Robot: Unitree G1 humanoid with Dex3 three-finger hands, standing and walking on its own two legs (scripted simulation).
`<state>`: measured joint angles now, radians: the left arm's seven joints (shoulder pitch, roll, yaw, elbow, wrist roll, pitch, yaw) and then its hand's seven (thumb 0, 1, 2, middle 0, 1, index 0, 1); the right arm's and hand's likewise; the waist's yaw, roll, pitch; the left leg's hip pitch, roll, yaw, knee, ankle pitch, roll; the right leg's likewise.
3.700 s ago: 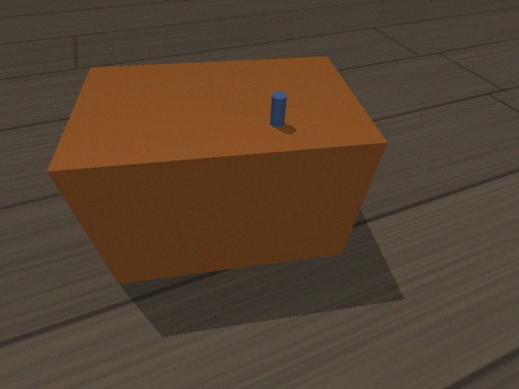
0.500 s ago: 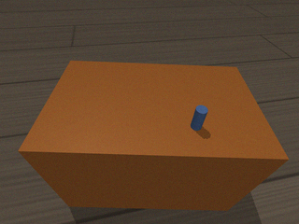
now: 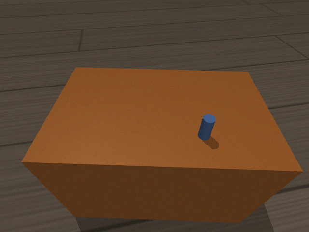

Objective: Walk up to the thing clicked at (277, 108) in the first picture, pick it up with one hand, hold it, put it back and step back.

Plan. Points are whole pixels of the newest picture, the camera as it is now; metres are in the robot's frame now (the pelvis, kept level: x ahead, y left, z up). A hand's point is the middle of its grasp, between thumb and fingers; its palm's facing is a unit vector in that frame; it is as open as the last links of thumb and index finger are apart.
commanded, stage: walk up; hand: right
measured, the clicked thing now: (206, 127) +0.52 -0.18 -0.08
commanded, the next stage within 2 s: stand in 0.70 s
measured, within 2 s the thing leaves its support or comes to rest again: neither
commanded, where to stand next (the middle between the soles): +0.07 +0.03 m, yaw +1 degrees
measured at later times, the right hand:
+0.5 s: hand out of the picture +0.08 -0.25 -0.16, palm faces +0.03 +0.95 -0.32, open 7.4 cm
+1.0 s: hand out of the picture +0.08 -0.26 -0.15, palm faces +0.01 +0.94 -0.34, open 7.4 cm
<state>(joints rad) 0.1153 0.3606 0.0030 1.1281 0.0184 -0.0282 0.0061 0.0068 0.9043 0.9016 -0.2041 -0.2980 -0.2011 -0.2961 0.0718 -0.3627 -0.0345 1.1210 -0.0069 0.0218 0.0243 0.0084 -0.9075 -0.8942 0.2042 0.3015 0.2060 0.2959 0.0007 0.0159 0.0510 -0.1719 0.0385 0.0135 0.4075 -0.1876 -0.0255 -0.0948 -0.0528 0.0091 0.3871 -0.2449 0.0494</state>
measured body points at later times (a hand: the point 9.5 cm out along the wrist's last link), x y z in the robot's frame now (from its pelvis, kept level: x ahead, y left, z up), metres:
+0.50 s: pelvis +0.01 +0.00 +0.00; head +0.01 +0.00 +0.45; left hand +0.10 +0.31 -0.12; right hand +0.08 -0.30 -0.13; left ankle +0.02 +0.14 -0.74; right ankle -0.02 -0.15 -0.74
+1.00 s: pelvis +0.00 +0.00 +0.00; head +0.01 +0.01 +0.45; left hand +0.08 +0.30 -0.13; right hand +0.08 -0.30 -0.12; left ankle +0.02 +0.14 -0.74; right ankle -0.02 -0.15 -0.74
